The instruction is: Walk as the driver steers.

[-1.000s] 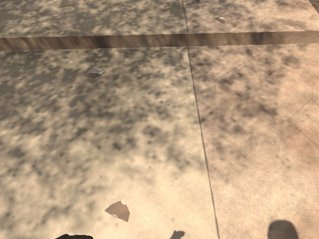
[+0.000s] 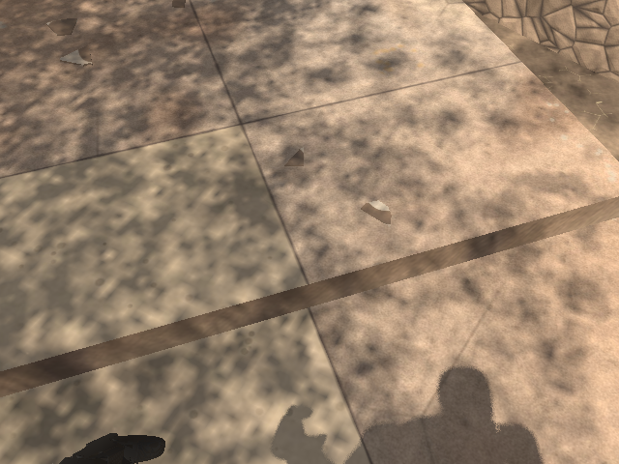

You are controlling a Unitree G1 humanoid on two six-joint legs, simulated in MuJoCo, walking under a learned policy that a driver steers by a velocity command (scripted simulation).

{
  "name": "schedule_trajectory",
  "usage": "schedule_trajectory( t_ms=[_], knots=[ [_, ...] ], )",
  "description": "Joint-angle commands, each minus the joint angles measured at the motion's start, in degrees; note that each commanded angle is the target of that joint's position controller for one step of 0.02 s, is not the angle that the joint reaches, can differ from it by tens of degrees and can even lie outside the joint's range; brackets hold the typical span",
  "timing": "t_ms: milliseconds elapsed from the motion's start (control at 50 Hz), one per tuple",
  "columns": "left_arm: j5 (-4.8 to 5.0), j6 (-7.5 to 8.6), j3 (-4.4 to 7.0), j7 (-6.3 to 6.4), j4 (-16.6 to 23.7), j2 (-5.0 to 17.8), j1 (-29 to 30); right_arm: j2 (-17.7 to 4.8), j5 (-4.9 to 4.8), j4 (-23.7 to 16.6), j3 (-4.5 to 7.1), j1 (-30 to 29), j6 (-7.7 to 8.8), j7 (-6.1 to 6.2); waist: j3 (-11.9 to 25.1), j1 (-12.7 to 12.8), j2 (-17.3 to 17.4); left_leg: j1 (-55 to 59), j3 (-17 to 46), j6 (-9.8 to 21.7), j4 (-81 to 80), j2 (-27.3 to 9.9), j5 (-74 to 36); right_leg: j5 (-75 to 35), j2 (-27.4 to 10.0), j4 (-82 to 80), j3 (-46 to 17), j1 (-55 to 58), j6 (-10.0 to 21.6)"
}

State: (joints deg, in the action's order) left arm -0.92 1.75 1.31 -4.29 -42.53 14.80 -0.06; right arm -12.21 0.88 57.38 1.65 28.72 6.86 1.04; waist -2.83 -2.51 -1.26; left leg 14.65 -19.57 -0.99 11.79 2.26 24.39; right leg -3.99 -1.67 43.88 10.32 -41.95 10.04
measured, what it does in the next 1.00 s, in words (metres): walks ahead, turning left: right foot, then left foot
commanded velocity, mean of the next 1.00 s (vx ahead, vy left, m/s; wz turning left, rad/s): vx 0.31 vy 0.00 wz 0.29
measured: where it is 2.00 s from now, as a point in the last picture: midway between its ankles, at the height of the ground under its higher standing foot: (344, 441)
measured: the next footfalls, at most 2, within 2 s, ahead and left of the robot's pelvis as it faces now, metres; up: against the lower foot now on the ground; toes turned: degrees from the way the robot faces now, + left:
right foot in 0.06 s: +0.25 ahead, -0.02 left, +0.00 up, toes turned -9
left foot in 0.48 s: +0.59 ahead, +0.01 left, +0.00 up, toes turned -8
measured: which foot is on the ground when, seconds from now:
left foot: down 0.00-0.06, up 0.08-0.46, down 0.48-1.00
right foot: up 0.00-0.04, down 0.06-0.48, up 0.50-1.00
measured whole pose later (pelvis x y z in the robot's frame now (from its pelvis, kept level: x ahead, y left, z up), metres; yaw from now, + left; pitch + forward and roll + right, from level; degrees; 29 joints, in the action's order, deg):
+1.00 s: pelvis +0.50 -0.04 +0.03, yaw +20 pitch +1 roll -2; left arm 1.4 2.5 3.6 2.5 -42.1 17.9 -4.6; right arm -19.1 -1.4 36.8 6.5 12.6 -3.1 3.0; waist -3.3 -2.5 1.2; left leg -16.4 23.5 4.4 22.2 14.4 2.5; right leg 14.7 5.6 32.3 -12.1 -20.5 -2.7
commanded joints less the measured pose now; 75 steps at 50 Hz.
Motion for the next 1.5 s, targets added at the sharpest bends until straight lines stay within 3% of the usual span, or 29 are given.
schedule_trajectory(
  t_ms=[20, 60, 80, 100, 120, 140, 200, 280, 340, 400, 440, 460, 480, 500, 520, 580, 740, 820, 840, 1000, 1040, 1060, 1080, 1120, 1180, 1260, 1440, 1460, 1500],
  knots=[
    [0.10, -0.02, 1.90, 0.34, -0.9, 6.7, -14.3, -14.8, 0.24, -6.2, 3.00, -7.0, -0.81, 2.22, 4.1, 13.0, 8.3, -11.4, 1.8, 0.0, 18.3, -16.3, -90.2, 4.7, 6.8, -1.7, 2.8, 25.1, 2.9],
    [0.53, -0.12, 5.14, 2.27, -7.2, 11.3, -35.3, -15.9, 1.07, -8.6, 3.94, -13.2, -2.75, 1.51, 11.9, 22.1, 5.3, -22.8, 4.2, 2.4, 53.8, -14.8, -71.4, 13.4, 6.6, -6.8, -5.0, 47.7, 7.1],
    [1.97, -0.63, 6.31, 3.36, -7.4, 12.8, -29.3, -9.3, 1.32, -10.6, 2.63, -16.7, -2.41, -0.07, 4.7, 16.9, -8.4, -40.3, 6.2, 2.2, 75.6, -2.6, -10.3, 13.9, 2.0, -9.7, -15.4, 49.8, 8.6],
    [-0.54, -1.02, 6.87, 2.98, -4.8, 18.9, -24.2, -5.3, 0.47, -17.5, 1.27, -11.1, -0.90, -0.31, 10.3, 6.8, -12.8, -59.9, 15.8, -0.7, 88.9, 1.0, 5.2, -0.1, -8.3, -13.5, -43.0, 61.3, 19.1],
    [-1.31, -0.92, 7.34, 3.52, -2.9, 18.5, -24.0, -6.6, 0.09, -19.6, 0.44, -12.7, 0.79, -0.35, 15.1, 8.6, -6.0, -66.8, 24.1, -0.6, 87.6, -0.5, 3.7, 11.2, -14.6, -26.3, -57.7, 64.2, 22.4],
    [-1.12, -0.47, 6.40, 4.18, -3.1, 13.7, -22.3, -8.9, 0.16, -18.7, 0.55, -14.6, 1.50, -0.31, 5.7, 6.4, 4.7, -66.4, 25.0, -0.5, 80.4, -3.5, 0.2, 7.1, -13.9, -29.5, -54.1, 54.3, 18.7],
    [0.53, 2.02, 3.71, 4.60, -2.6, 7.6, -15.7, -7.8, 2.17, -15.9, 0.30, -10.6, -2.28, -0.05, 0.6, -1.7, 11.9, -48.5, 22.3, -1.7, 65.5, -9.0, -2.8, -25.2, -9.7, -27.3, -31.7, 29.2, 10.8],
    [0.53, 4.31, 2.89, 3.78, -6.1, 7.1, -18.2, -3.8, 0.42, -16.0, -0.94, -13.6, -3.95, -1.71, 1.6, -0.1, 2.9, -38.1, 15.5, 1.3, 40.0, -6.8, -16.5, -41.6, 1.2, -28.6, -12.5, 25.7, -0.7],
    [0.30, 4.61, 2.32, 3.94, -6.9, 6.0, -20.6, -3.3, -1.07, -15.7, -1.31, -18.6, -3.48, -1.96, 3.2, 4.3, 0.0, -40.5, 13.0, 3.9, 26.1, -3.5, -32.5, -36.4, 1.0, -28.8, -7.0, 37.0, -5.0],
    [0.22, 4.50, 2.48, 5.29, -6.1, 7.1, -18.8, -6.0, -0.05, -14.5, -0.32, -16.5, -2.95, -2.17, 5.6, 3.4, -3.0, -37.3, 11.1, 5.1, 21.9, 0.2, -34.9, -39.4, -1.1, -20.7, -3.2, 42.3, -7.3],
    [0.15, 3.88, 2.97, 6.64, -4.3, 8.3, -14.3, -9.4, 1.10, -11.2, 1.29, -5.4, -2.98, -2.43, 8.5, -1.6, -6.2, -28.2, 12.1, 6.7, 22.1, 2.4, -28.5, -41.8, -3.4, -7.8, -2.6, 40.1, -8.5],
    [0.52, 3.35, 3.33, 7.01, -2.8, 9.1, -9.9, -11.2, 1.55, -9.2, 2.42, 2.8, -2.87, -2.32, 9.5, -6.8, -4.8, -21.7, 15.0, 9.0, 16.9, 1.2, -30.6, -34.1, -2.9, 6.0, -2.1, 35.7, -9.4],
    [0.51, 2.92, 3.41, 6.71, -1.6, 8.5, -8.3, -13.2, 0.71, -7.9, 3.55, 6.4, -2.93, -1.76, 9.2, -9.2, 3.8, -15.9, 22.0, 12.5, 13.6, -4.1, -53.6, 0.3, 5.7, 27.2, 0.4, 27.5, -10.3],
    [-0.39, 2.20, 2.18, 6.25, -0.1, 1.8, -16.6, -15.3, 0.35, -9.1, 3.70, 0.6, -3.49, -1.47, 7.2, 1.3, 15.5, -10.7, 42.2, 19.4, 18.5, -14.2, -94.8, 38.4, 13.0, 43.9, -4.7, 10.2, -12.4],
    [-1.22, 1.71, 0.97, 5.88, -0.3, 1.8, -25.9, -18.3, -0.80, -12.3, 4.86, -4.8, -3.92, -1.52, 19.5, 4.3, 14.4, -6.8, 55.4, 26.6, 11.8, -21.3, -80.9, 36.2, 9.9, 48.2, -15.8, 7.7, -11.7],
    [-2.74, -0.26, 1.62, 5.71, 1.5, 6.9, -14.1, -9.3, -0.99, -15.9, 3.08, -12.8, -6.89, -1.16, 6.5, 4.5, -5.2, -26.8, 50.0, 20.9, 3.0, -13.5, -29.6, 29.6, 3.2, 35.6, -16.1, 7.3, -11.6],
    [-1.10, -4.34, 0.78, 6.31, 4.4, 5.8, -8.0, -14.4, -0.93, -16.2, 5.77, -9.4, -8.66, -0.31, 8.0, 0.7, 7.0, -26.3, 48.1, 4.1, 2.5, -4.0, -14.3, 21.4, 3.7, 14.0, -16.6, 9.0, -13.3],
    [-0.69, -3.57, 1.04, 6.43, 4.9, 6.6, -4.5, -14.8, -0.70, -16.6, 6.54, -8.6, -9.72, -0.21, 6.1, -1.8, 8.7, -21.7, 52.8, 3.8, 1.4, -3.4, -4.8, 20.7, 4.2, 7.7, -18.2, 6.7, -13.4],
    [2.74, -1.34, 2.27, 7.79, 6.3, 5.5, -1.1, -13.0, -3.61, -20.0, 6.06, -13.3, -8.87, 2.09, 6.8, -0.4, 9.9, -20.3, 55.8, 5.0, 1.7, -4.0, 0.6, 20.0, 5.7, 3.8, -23.0, 6.5, -13.3],
    [2.67, 2.21, 4.29, 6.24, 4.0, 8.9, -4.5, -13.9, -2.55, -25.9, 6.52, -17.0, -9.52, 1.62, 5.5, 1.0, 11.4, -25.1, 60.8, 7.8, 4.9, -1.6, -6.8, 17.4, 7.5, -18.2, -21.7, 24.7, -12.7],
    [2.32, 2.07, 4.94, 6.05, 3.2, 10.1, -6.5, -11.9, -3.52, -26.6, 5.66, -16.7, -9.40, 1.19, 8.0, 1.6, 6.1, -28.4, 56.8, 5.5, 12.8, 2.4, 3.7, 8.8, 1.5, -28.0, -22.2, 33.5, -10.3],
    [0.97, 1.51, 4.93, 6.09, 4.2, 11.2, -5.9, -9.7, -3.26, -25.9, 4.83, -13.5, -9.56, 1.22, 11.4, -0.3, -0.1, -32.6, 48.8, 3.9, 24.3, 6.2, 9.8, 6.6, -7.7, -27.2, -28.8, 38.5, -5.8],
    [-1.46, 0.98, 5.11, 5.91, 5.3, 14.4, -4.1, -11.2, -3.41, -27.8, 5.15, -13.9, -9.37, 0.94, 9.2, -1.8, -13.4, -41.5, 36.8, 1.6, 37.5, 12.5, 13.5, -1.9, -15.9, -28.3, -39.4, 36.0, 2.4],
    [-0.70, 1.43, 4.39, 6.13, 7.1, 9.2, -1.0, -18.3, -1.30, -25.7, 6.72, -13.2, -8.74, 0.14, 6.1, -1.7, -7.4, -45.7, 34.7, -2.1, 53.7, 5.8, 6.2, -1.7, -16.6, -26.2, -36.5, 32.2, 4.1],
    [0.97, 0.49, 3.29, 6.60, 7.4, 8.6, -3.2, -13.3, -1.07, -24.5, 4.85, -13.5, -9.48, 0.17, 3.9, 0.3, -1.4, -48.3, 30.8, -4.0, 62.7, 5.3, 1.0, -4.0, -11.0, -24.0, -28.7, 31.5, 2.1],
    [0.10, -0.75, 3.30, 6.37, 6.6, 9.5, -8.2, -10.4, -1.95, -26.7, 3.20, -19.7, -8.57, 0.63, 5.9, 3.9, -6.1, -49.1, 26.7, -5.6, 52.7, 2.7, 0.6, -9.9, -8.7, -23.2, -24.9, 38.1, 3.1],
    [2.11, -1.49, 2.82, 5.65, 4.5, 9.4, -10.6, -8.5, -1.52, -23.5, 2.10, -17.3, -8.18, -0.02, 7.4, 2.8, -9.7, -25.9, 19.8, -0.6, 9.1, 0.0, -13.4, -5.8, -9.2, -19.9, -23.7, 33.1, 0.9],
    [2.16, -0.93, 2.48, 5.64, 3.6, 8.5, -13.5, -9.5, -1.05, -23.6, 2.15, -17.3, -8.07, 0.10, 7.8, 3.2, -7.9, -19.9, 22.7, 1.6, 5.9, -1.8, -18.9, -1.4, -8.3, -19.4, -23.2, 28.9, -2.0],
    [-0.32, 1.03, 0.70, 4.60, 4.6, 2.8, -15.3, -14.1, 0.94, -23.3, 2.71, -18.1, -8.44, 0.42, 10.6, 6.3, 12.2, -15.6, 35.1, 9.3, 10.9, -15.9, -33.4, 23.0, -0.3, -14.2, -13.0, 19.4, -9.9]
  ],
)
Velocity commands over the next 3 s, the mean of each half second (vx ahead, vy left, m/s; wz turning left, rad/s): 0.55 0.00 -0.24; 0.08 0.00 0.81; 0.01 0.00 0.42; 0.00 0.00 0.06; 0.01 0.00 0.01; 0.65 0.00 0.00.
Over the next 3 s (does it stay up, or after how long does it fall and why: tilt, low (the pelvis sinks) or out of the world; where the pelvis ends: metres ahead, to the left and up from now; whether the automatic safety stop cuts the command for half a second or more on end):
stays up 0.70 0.01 0.02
